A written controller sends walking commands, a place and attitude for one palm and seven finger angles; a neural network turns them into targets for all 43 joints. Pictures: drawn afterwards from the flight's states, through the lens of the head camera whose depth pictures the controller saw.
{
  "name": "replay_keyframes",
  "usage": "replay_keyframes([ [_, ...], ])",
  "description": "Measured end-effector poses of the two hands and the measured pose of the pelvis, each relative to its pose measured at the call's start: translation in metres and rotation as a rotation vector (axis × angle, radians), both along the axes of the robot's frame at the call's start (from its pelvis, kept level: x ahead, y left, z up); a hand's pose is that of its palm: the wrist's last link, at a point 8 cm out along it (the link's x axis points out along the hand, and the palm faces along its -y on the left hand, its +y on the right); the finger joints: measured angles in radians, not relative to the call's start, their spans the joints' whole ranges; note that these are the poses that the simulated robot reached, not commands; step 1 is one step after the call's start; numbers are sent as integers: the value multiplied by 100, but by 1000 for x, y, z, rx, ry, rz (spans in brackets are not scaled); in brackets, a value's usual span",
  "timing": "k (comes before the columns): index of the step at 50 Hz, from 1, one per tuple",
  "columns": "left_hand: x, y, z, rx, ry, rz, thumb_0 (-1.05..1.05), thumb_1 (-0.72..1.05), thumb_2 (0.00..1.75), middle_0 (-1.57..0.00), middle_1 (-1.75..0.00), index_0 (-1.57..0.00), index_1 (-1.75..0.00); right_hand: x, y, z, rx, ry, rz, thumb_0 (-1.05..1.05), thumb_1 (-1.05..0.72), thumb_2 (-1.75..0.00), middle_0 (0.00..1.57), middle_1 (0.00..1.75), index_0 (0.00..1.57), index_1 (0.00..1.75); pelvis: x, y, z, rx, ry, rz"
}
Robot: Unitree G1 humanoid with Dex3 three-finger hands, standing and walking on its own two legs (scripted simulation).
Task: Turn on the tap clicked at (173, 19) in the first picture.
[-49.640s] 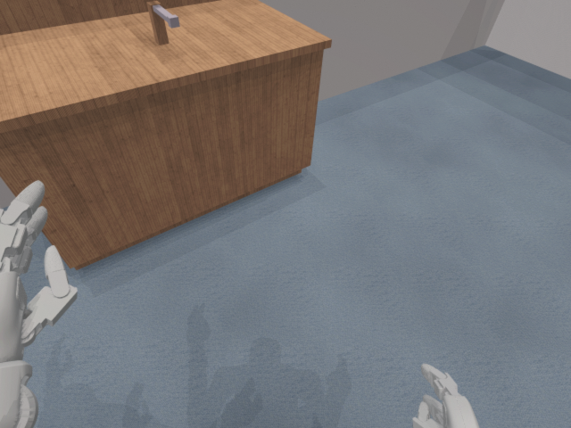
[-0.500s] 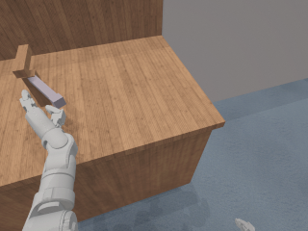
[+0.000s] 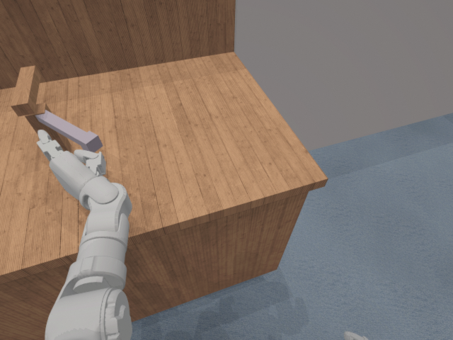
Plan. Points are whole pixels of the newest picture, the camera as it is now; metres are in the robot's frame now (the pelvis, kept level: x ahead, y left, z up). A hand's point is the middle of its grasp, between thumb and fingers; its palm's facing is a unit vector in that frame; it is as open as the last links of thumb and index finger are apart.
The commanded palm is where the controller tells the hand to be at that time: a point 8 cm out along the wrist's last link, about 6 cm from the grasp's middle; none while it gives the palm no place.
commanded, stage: push the lever round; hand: left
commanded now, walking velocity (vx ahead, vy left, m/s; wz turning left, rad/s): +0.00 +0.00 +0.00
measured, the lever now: (90, 142) +0.45 +0.27 +0.11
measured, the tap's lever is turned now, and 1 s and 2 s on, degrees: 39 67 76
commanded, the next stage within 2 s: lift the hand up off the lever in 1.04 s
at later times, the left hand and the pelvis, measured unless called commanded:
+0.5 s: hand (116, 144) +0.45 +0.22 +0.10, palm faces +0.84 -0.53 -0.08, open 7.7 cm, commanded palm +0.40 +0.23 +0.10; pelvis +0.00 +0.00 -0.01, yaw +0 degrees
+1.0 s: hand (131, 129) +0.49 +0.20 +0.10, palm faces +0.84 -0.53 -0.12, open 8.0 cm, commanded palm +0.45 +0.22 +0.10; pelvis +0.01 -0.01 -0.01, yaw +0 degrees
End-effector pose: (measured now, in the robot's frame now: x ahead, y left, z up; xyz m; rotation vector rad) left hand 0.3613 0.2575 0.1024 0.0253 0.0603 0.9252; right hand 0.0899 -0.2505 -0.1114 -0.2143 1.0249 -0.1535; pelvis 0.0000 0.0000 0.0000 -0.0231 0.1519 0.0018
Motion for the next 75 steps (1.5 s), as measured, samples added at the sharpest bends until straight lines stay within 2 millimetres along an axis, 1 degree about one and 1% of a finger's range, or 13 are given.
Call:
replay_keyframes([
  [8, 12, -11, 1, -17, 16, 26, 2, 94, 91, -15, -15, -15, -15, -2, 4, -3, 15, 14, 9, 1, -90, -90, 21, 30, 20, 30, 0, 0, -1, 1, 16, 1],
  [15, 21, -16, 1, -28, 35, 56, 1, 92, 91, -15, -15, -15, -15, -10, 3, -6, 22, 39, 5, 1, -90, -90, 21, 30, 20, 30, 0, -2, -3, 0, 29, -1],
  [36, 53, -32, 3, -9, 75, 88, 2, 94, 92, -15, -15, -15, -15, -57, -6, -17, 31, 175, -32, 1, -91, -90, 20, 30, 20, 30, -1, -7, -8, 0, 79, -3],
  [45, 68, -40, 4, -2, 77, 90, 2, 94, 91, -15, -15, -12, -14, -71, -9, -20, 39, 221, -46, 1, -91, -90, 20, 30, 20, 30, 3, -10, -10, 1, 102, -6],
  [53, 81, -44, 6, 0, 96, 90, 2, 91, 90, -15, -15, -7, -12, -74, -12, -19, 37, 238, -57, 1, -91, -90, 20, 30, 20, 30, 6, -13, -10, 3, 117, -7],
  [60, 97, -41, 10, -10, 104, 75, 2, 90, 90, -15, -15, -9, -13, -78, -17, -15, 25, 247, -80, 1, -91, -90, 20, 30, 20, 30, 10, -15, -9, 4, 136, -15],
  [68, 97, -36, 9, -10, 93, 70, 2, 89, 90, -15, -15, -13, -14, -84, -17, -12, 36, 275, -95, 1, -91, -90, 20, 30, 20, 30, 19, -14, -6, 3, 126, -20],
  [75, 97, -32, 11, -25, 91, 72, 2, 89, 90, -15, -15, -15, -15, -74, -12, -10, 41, 265, -89, 1, -91, -90, 20, 30, 20, 30, 25, -10, -3, 2, 109, -17],
])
